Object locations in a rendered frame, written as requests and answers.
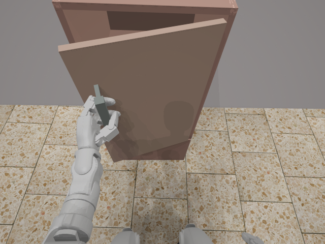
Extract handle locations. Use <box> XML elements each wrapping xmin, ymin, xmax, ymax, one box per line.
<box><xmin>94</xmin><ymin>84</ymin><xmax>110</xmax><ymax>127</ymax></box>

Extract left robot hand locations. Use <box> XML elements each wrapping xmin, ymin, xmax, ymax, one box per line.
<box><xmin>76</xmin><ymin>95</ymin><xmax>121</xmax><ymax>151</ymax></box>

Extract cupboard door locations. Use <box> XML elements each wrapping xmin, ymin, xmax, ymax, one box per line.
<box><xmin>58</xmin><ymin>18</ymin><xmax>227</xmax><ymax>163</ymax></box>

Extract right robot thigh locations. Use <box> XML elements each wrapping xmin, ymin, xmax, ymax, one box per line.
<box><xmin>179</xmin><ymin>227</ymin><xmax>213</xmax><ymax>244</ymax></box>

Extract left robot forearm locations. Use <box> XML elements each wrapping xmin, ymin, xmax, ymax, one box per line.
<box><xmin>42</xmin><ymin>147</ymin><xmax>103</xmax><ymax>244</ymax></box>

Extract robot right shin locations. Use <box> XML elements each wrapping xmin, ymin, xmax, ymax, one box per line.
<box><xmin>185</xmin><ymin>224</ymin><xmax>196</xmax><ymax>228</ymax></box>

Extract right robot hand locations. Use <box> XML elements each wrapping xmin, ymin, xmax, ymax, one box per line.
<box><xmin>242</xmin><ymin>232</ymin><xmax>264</xmax><ymax>244</ymax></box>

